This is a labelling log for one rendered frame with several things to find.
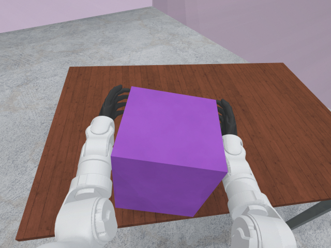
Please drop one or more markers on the robot right hand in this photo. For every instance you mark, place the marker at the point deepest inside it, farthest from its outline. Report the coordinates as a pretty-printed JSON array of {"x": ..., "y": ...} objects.
[{"x": 228, "y": 123}]

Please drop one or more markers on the robot left hand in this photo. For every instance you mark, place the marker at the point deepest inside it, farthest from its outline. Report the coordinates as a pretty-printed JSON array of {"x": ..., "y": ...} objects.
[{"x": 110, "y": 105}]

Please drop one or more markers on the robot left forearm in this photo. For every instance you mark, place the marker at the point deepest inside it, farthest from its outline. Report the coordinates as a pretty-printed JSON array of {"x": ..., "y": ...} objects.
[{"x": 94, "y": 168}]

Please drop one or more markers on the right robot upper arm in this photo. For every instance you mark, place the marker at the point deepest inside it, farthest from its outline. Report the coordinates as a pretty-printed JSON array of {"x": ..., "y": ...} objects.
[{"x": 257, "y": 231}]

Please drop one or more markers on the robot right forearm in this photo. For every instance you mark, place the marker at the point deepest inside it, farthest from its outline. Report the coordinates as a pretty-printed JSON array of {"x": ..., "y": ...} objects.
[{"x": 240, "y": 184}]

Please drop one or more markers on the table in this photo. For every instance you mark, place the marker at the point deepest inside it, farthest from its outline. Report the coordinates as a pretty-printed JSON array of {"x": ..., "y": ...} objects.
[{"x": 284, "y": 127}]

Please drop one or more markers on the left robot upper arm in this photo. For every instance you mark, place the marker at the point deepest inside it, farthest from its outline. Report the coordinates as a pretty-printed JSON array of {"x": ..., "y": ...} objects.
[{"x": 88, "y": 223}]

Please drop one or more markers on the carton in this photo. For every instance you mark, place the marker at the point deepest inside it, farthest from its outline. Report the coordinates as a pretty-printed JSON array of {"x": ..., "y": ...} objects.
[{"x": 168, "y": 156}]

